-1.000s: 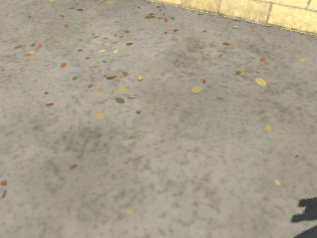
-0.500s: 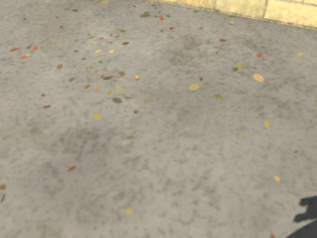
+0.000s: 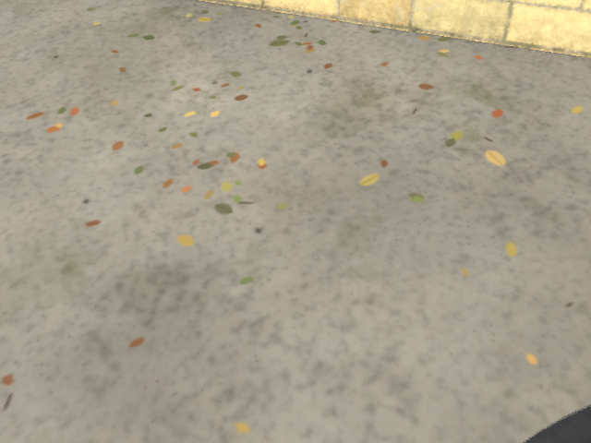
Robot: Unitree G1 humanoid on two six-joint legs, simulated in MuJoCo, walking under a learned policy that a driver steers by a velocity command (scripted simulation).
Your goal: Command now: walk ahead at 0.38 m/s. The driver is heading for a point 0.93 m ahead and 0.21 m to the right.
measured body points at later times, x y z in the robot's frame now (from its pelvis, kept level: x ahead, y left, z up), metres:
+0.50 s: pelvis +0.25 +0.06 +0.01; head +0.27 +0.07 +0.46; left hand +0.35 +0.33 -0.12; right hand +0.34 -0.21 -0.11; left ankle +0.28 +0.14 -0.73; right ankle +0.22 -0.09 -0.64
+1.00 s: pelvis +0.45 +0.01 +0.00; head +0.49 -0.02 +0.44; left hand +0.66 +0.23 -0.09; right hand +0.52 -0.29 -0.11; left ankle +0.46 +0.17 -0.66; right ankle +0.51 -0.08 -0.73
